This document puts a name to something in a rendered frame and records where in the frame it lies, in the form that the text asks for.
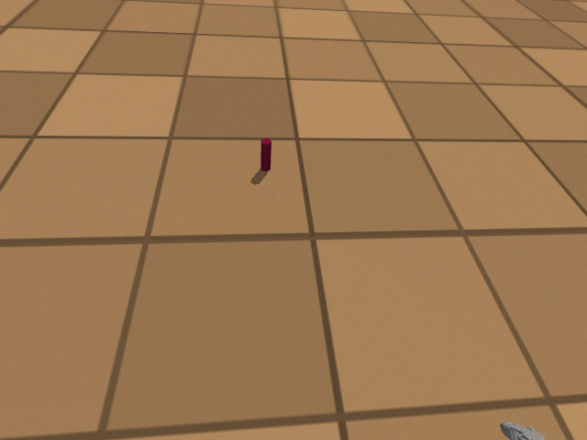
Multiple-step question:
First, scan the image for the can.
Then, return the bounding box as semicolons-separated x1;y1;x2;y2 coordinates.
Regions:
260;138;271;171

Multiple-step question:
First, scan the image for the right robot hand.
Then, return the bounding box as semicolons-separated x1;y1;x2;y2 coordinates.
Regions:
500;422;545;440

